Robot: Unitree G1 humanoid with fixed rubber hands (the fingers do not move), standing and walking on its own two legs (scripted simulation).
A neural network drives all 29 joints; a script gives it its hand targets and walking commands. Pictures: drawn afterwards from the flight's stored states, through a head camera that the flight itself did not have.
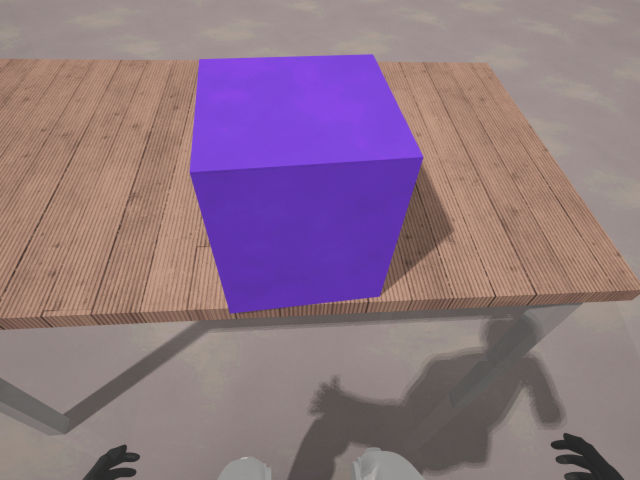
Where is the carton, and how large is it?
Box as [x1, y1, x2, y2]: [190, 54, 422, 313]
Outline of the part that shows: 372,54 199,59 190,161 190,175 230,313 379,296 422,160 422,155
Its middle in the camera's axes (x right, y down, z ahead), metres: -0.03 -0.07 +0.50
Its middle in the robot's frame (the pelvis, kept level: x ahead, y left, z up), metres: +0.45 +0.04 +0.12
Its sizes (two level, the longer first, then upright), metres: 0.210 0.200 0.250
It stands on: a table, 0.69 m high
